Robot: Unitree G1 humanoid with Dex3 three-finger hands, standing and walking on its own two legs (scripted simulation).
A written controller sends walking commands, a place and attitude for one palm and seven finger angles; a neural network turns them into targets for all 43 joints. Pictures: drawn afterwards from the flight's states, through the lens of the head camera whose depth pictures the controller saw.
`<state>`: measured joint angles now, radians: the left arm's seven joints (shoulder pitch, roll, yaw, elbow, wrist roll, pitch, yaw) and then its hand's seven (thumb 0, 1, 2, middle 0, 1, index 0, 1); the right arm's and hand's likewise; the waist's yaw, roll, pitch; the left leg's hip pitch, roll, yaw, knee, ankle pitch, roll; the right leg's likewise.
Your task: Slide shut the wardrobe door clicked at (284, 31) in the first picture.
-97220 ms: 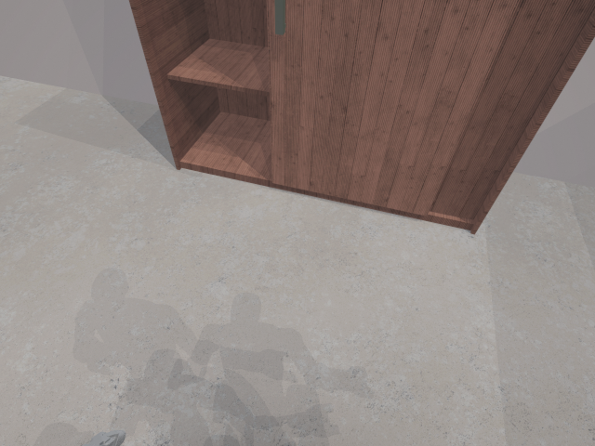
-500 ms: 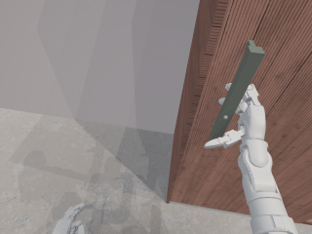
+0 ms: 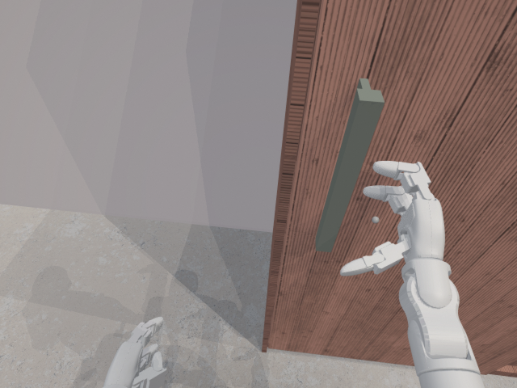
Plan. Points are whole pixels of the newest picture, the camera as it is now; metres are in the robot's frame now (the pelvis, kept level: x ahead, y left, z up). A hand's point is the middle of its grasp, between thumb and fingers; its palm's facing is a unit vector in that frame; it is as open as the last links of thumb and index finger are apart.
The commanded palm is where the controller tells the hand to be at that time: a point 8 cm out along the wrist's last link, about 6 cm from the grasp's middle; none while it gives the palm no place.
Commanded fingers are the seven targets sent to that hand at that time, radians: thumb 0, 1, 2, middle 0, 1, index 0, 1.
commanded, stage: slip the hand off the handle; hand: right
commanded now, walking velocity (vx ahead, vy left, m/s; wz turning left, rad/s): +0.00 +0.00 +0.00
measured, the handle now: (340, 178) +0.38 -0.10 +0.16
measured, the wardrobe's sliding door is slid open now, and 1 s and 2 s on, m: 0.00 0.00 0.00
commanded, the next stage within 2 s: draw the hand back to the body in 0.84 s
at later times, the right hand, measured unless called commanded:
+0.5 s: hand (389, 261) +0.26 -0.15 +0.14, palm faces +0.12 +0.98 -0.13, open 14.7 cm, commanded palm +0.22 -0.20 +0.14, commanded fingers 0.00 0.55 -0.20 0.25 1.15 0.25 1.15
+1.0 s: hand (409, 309) +0.19 -0.16 +0.14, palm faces +0.14 +0.98 -0.12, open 14.7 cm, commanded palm +0.16 -0.20 +0.15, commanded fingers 0.00 0.55 -0.20 0.25 1.15 0.25 1.15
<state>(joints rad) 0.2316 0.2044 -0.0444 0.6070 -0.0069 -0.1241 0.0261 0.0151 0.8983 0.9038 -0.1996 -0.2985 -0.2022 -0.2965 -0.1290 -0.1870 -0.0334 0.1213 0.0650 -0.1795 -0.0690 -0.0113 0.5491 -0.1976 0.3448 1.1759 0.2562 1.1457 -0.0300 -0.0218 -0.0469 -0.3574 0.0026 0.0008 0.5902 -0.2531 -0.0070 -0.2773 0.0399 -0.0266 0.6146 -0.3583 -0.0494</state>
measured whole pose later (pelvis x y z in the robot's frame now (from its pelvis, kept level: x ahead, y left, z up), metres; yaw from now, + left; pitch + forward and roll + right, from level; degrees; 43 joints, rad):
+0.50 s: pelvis +0.01 +0.02 +0.00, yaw -1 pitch +0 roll +0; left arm 0.25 0.23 -0.03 0.60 -0.01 -0.17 0.02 0.02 0.90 0.90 -0.20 -0.30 -0.20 -0.30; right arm 0.19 -0.21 -0.09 -0.15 0.13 -0.20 0.04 -0.01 0.55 -0.20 0.26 1.15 0.26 1.15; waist -0.04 -0.04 -0.06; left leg -0.34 -0.02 0.03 0.61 -0.28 0.02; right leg -0.26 0.02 0.00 0.63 -0.37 -0.03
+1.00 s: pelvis +0.00 +0.03 -0.01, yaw -3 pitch -1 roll +1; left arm 0.25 0.25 -0.05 0.61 -0.02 -0.26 0.05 0.02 0.90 0.90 -0.20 -0.30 -0.20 -0.30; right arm 0.38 -0.24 -0.12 -0.30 0.23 -0.23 0.12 -0.01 0.55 -0.20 0.25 1.15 0.26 1.15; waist -0.06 -0.06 -0.05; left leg -0.34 -0.02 0.07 0.64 -0.29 0.03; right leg -0.29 0.01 0.04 0.69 -0.39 -0.01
